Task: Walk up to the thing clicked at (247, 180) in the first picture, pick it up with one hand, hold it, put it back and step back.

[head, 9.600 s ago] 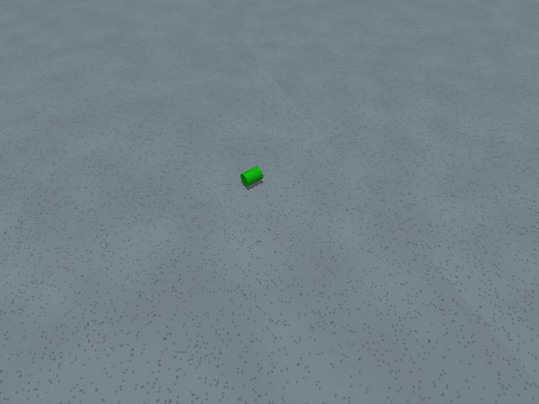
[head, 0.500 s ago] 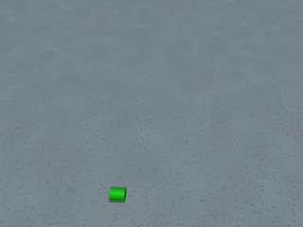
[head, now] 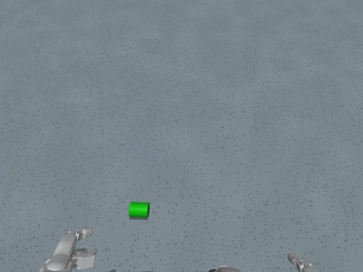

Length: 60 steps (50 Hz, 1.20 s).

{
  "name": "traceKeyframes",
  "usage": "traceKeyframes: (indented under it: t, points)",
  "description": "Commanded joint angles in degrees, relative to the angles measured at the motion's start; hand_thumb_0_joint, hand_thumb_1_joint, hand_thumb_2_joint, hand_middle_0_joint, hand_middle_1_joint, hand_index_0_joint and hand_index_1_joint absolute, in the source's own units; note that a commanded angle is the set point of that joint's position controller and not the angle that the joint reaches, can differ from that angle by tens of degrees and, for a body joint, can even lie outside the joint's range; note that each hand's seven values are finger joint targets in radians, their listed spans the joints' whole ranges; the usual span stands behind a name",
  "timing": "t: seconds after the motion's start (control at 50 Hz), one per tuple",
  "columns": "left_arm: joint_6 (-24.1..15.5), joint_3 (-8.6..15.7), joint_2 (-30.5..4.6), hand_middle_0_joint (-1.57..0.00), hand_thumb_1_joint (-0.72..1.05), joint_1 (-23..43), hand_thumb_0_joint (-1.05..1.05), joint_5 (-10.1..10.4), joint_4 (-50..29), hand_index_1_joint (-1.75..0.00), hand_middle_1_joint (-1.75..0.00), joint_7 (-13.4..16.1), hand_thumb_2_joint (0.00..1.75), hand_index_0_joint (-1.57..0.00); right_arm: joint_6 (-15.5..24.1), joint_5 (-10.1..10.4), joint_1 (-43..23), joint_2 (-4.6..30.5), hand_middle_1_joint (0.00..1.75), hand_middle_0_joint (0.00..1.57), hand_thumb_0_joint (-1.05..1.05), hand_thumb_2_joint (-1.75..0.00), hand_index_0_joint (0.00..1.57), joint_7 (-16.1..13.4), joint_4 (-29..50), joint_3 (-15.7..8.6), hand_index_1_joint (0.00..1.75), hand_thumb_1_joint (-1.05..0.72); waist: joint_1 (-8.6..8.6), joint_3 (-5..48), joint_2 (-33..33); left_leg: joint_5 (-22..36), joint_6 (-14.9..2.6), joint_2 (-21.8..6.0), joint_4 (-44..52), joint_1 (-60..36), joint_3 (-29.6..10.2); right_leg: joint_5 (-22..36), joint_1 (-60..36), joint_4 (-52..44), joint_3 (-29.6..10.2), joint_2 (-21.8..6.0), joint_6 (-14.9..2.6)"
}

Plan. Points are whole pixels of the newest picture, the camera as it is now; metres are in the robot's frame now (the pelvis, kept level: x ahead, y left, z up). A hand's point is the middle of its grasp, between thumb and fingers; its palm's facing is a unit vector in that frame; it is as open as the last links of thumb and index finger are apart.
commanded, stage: rise first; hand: left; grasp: from above
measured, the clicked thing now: (139, 209) +0.43 +0.25 -0.73
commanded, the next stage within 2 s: none
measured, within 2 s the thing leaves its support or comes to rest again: neither
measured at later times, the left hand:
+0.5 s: hand (88, 268) +0.14 +0.27 -0.21, palm faces -0.19 -0.86 -0.47, open 13.2 cm
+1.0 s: hand (104, 245) +0.22 +0.29 -0.38, palm faces -0.43 -0.51 -0.75, open 13.2 cm
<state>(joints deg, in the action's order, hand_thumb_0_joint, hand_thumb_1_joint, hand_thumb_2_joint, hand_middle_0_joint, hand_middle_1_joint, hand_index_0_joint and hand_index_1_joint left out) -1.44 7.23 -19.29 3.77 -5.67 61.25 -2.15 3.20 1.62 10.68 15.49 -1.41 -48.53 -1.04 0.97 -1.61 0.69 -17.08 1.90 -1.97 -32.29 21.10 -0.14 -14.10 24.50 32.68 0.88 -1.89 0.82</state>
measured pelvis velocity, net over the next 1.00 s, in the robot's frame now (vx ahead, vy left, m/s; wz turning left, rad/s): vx -0.05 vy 0.01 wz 0.02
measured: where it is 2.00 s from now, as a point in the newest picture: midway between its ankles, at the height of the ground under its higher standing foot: outside the picture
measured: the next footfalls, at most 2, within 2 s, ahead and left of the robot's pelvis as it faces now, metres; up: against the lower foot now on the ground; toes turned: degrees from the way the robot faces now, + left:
none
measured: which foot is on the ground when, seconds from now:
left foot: down 0.00-1.00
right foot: down 0.00-1.00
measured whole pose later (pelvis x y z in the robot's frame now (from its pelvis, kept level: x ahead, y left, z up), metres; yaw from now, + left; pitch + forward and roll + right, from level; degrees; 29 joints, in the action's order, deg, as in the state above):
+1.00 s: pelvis -0.05 +0.01 -0.24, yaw +1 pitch +32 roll -1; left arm -4.0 5.6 -25.3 7.7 -38.5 36.6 6.0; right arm 10.5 0.6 3.8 17.3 1.7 -35.0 -3.3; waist 2.4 10.5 -0.4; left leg -41.5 1.5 0.0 -102.9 93.6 -2.9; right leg -36.3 95.9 100.0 -0.3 -3.5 2.1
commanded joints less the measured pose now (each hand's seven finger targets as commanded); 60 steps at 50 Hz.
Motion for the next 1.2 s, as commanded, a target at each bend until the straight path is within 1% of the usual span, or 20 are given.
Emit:
traceKeyframes:
  t: [0.0,0.04,0.08,0.14,0.2,0.26,0.28,0.32,0.36,0.38,0.54,0.6,0.68,0.72,0.78,0.88,0.94,1.06,1.1,1.18]
  points:
    - [1.67,5.07,-12.94,-0.26,-0.10,-6.26,0.00,-3.47,-9.54,-0.89,-0.90,0.81,0.80,-0.28,1.48,-0.55,3.28,8.79,0.30,0.20,0.00,-0.90,0.20,-0.64,9.49,-4.69,0.30,-0.89,-3.35,19.19,-5.09,15.38,-1.30,3.68,-1.60,-0.12,2.45,12.67,-8.18,1.28,0.77,1.33,-1.67]
    - [4.76,1.84,-8.07,-0.26,-0.26,-6.04,0.00,-4.41,-8.04,-0.88,-0.89,1.45,0.80,-0.26,1.64,-0.23,1.80,8.47,0.30,0.20,0.00,-0.89,0.20,-0.46,11.70,-4.48,0.30,-0.86,-1.50,12.92,-1.45,11.53,-1.48,3.23,-2.50,3.57,1.95,8.32,-3.47,1.09,1.39,1.66,-1.48]
    - [6.48,3.17,-11.09,-0.27,-0.35,-2.07,0.00,-5.06,-12.81,-0.88,-0.87,2.32,0.81,-0.27,2.00,-0.08,0.35,8.42,0.30,0.20,0.00,-0.90,0.20,-0.16,14.16,-4.66,0.30,-0.89,-1.40,12.81,-0.42,8.12,-1.53,2.78,-4.24,6.11,1.49,4.27,-1.10,2.46,1.75,1.84,-1.42]
    - [7.86,1.73,-7.71,-0.26,-0.38,-4.90,0.00,-5.20,-15.15,-0.89,-0.89,2.52,0.82,-0.25,3.11,-0.21,1.22,8.04,0.30,0.20,0.00,-0.90,0.20,0.34,15.79,-4.70,0.30,-0.89,-0.68,12.10,0.51,4.94,-1.47,2.10,-7.17,9.70,0.87,0.51,3.90,6.16,2.20,2.27,-1.53]
    - [6.90,3.87,-9.89,-0.26,-0.37,-4.52,0.00,-6.25,-21.97,-0.89,-0.89,2.89,0.81,-0.26,4.33,-0.54,1.92,7.60,0.30,0.20,0.00,-0.90,0.20,0.37,17.38,-5.10,0.30,-0.89,-0.78,16.36,0.73,4.33,-1.84,2.47,-12.30,12.90,1.28,0.53,5.81,10.25,1.45,1.60,-1.06]
    - [6.13,3.12,-8.78,-0.25,-0.40,-7.15,0.00,-8.13,-27.95,-0.92,-0.92,3.07,0.84,-0.25,5.44,-0.88,2.47,7.07,0.30,0.20,0.00,-0.90,0.20,0.13,18.37,-5.20,0.30,-0.90,-0.08,19.99,-2.75,6.78,-1.60,2.02,-17.11,14.62,0.90,3.01,10.37,15.85,1.04,1.47,-1.36]
    - [6.01,4.79,-10.79,-0.24,-0.40,-7.92,0.00,-9.10,-29.88,-0.93,-0.93,3.48,0.84,-0.24,5.67,-0.93,2.43,7.24,0.30,0.20,0.00,-0.90,0.20,-0.06,18.81,-5.35,0.30,-0.89,-0.36,21.61,-3.96,7.75,-1.40,1.95,-18.23,14.82,0.76,3.68,10.96,17.18,0.98,1.39,-1.42]
    - [6.61,3.03,-8.31,-0.24,-0.40,-12.79,0.00,-10.40,-32.14,-0.93,-0.94,3.58,0.84,-0.24,5.91,-1.08,2.54,6.96,0.30,0.20,0.00,-0.90,0.20,-0.07,19.60,-5.14,0.30,-0.91,-0.36,22.00,-4.93,9.61,-0.89,1.43,-19.39,15.51,0.12,3.99,13.03,19.76,1.38,1.55,-1.77]
    - [7.60,3.88,-8.94,-0.23,-0.42,-14.56,0.00,-11.24,-35.95,-0.94,-0.93,3.89,0.86,-0.23,6.06,-1.11,2.53,7.17,0.30,0.20,0.00,-0.90,0.20,-0.02,20.27,-5.17,0.30,-0.90,-0.54,23.51,-6.67,12.42,-0.58,0.82,-20.21,15.03,-1.05,4.57,14.76,21.54,1.56,1.52,-1.98]
    - [8.23,2.79,-7.77,-0.23,-0.43,-15.93,0.00,-11.13,-37.49,-0.94,-0.93,3.84,0.87,-0.22,6.03,-1.11,2.45,7.24,0.30,0.20,0.00,-0.90,0.20,0.08,20.75,-5.27,0.30,-0.90,-0.14,23.64,-6.04,13.07,-0.57,0.51,-20.70,15.35,-1.63,4.50,15.77,22.21,1.75,1.60,-1.90]
    - [11.66,2.31,-7.07,-0.21,-0.44,-20.89,0.00,-12.41,-43.65,-0.92,-0.92,4.39,0.86,-0.21,7.19,-1.03,0.92,6.60,0.30,0.20,0.00,-0.90,0.20,0.30,23.75,-4.82,0.30,-0.92,0.61,23.58,-4.24,8.01,-1.36,0.96,-26.74,23.16,-1.97,1.66,20.92,26.67,1.70,1.42,-1.78]
    - [11.35,2.44,-8.40,-0.23,-0.42,-17.22,0.00,-13.52,-44.08,-0.91,-0.91,4.67,0.84,-0.23,7.91,-1.13,-0.03,6.43,0.30,0.20,0.00,-0.91,0.20,0.37,24.19,-4.37,0.30,-0.93,1.70,22.73,-3.76,3.86,-1.76,1.42,-30.39,28.46,-1.20,-0.19,24.16,28.91,1.31,1.27,-1.56]
    - [7.62,2.65,-10.75,-0.26,-0.40,-8.47,0.00,-18.32,-36.83,-0.89,-0.89,4.94,0.82,-0.26,9.32,-1.32,-1.43,7.07,0.30,0.20,0.00,-0.91,0.20,0.63,23.48,-4.30,0.30,-0.94,3.20,22.72,-2.03,-1.62,-2.16,1.93,-38.55,38.25,-1.04,-4.25,34.32,36.37,0.96,1.16,-1.50]
    - [4.74,3.00,-12.02,-0.27,-0.37,-6.70,0.00,-20.71,-35.14,-0.87,-0.87,5.29,0.80,-0.27,9.94,-1.44,-1.75,7.67,0.30,0.20,0.00,-0.91,0.20,1.09,23.01,-4.69,0.30,-0.92,2.36,26.04,-3.30,-3.36,-2.13,2.42,-42.64,41.97,-0.59,-5.73,38.44,40.64,0.58,0.90,-1.47]
    - [0.27,-0.11,-10.70,-0.28,-0.34,-3.52,0.00,-24.38,-34.56,-0.87,-0.88,5.80,0.79,-0.29,10.63,-1.36,-1.84,8.50,0.30,0.20,0.00,-0.90,0.20,1.77,22.03,-5.00,0.30,-0.91,2.62,32.16,-5.27,-2.26,-1.70,2.57,-47.24,44.65,-1.33,-4.93,43.90,47.18,0.44,0.74,-1.72]
    - [-4.17,4.41,-19.21,-0.24,-0.41,2.72,0.00,-30.74,-34.22,-0.91,-0.91,8.95,0.84,-0.25,10.00,-1.02,-2.06,10.51,0.30,0.20,0.00,-0.91,0.20,2.40,20.07,-5.97,0.30,-0.94,0.14,40.45,-9.77,1.01,-0.84,2.28,-53.64,47.80,-2.68,-3.78,52.79,57.13,0.83,0.41,-2.34]
    - [-3.92,4.84,-21.53,-0.17,-0.46,9.41,0.00,-34.83,-30.81,-0.96,-0.96,11.12,0.90,-0.18,8.77,-0.75,-0.99,10.97,0.30,0.20,0.00,-0.91,0.20,2.51,18.02,-6.19,0.30,-0.93,1.06,42.19,-8.33,1.22,-1.30,2.60,-58.05,53.04,-1.81,-2.58,55.11,60.16,0.81,0.42,-2.34]
    - [-5.37,2.50,-24.10,-0.16,-0.48,27.67,0.00,-39.50,-21.98,-0.95,-0.95,10.96,0.94,-0.16,7.69,-1.32,2.04,11.23,0.30,0.20,0.00,-0.91,0.20,3.03,14.90,-6.79,0.30,-0.92,3.17,46.57,-3.58,-9.38,-2.82,3.61,-66.31,65.64,0.01,-10.26,57.47,63.35,0.75,0.36,-1.69]
    - [-6.49,3.15,-26.53,-0.19,-0.47,30.37,0.00,-40.65,-17.24,-0.93,-0.92,10.52,0.93,-0.18,7.44,-1.62,2.05,11.34,0.30,0.20,0.00,-0.91,0.20,3.06,14.58,-7.11,0.30,-0.93,3.12,45.49,-0.87,-14.36,-3.45,3.93,-68.49,70.60,0.90,-15.54,57.69,62.86,0.35,0.48,-1.29]
    - [-9.42,3.31,-30.18,-0.15,-0.46,35.85,0.00,-44.28,-11.86,-0.96,-0.95,9.90,0.95,-0.15,6.52,-2.16,2.87,11.40,0.30,0.20,0.00,-0.90,0.20,3.43,13.29,-6.62,0.30,-0.90,3.33,44.20,0.94,-18.67,-4.02,4.31,-72.27,77.92,1.40,-21.16,59.71,64.94,-0.02,0.71,-1.22]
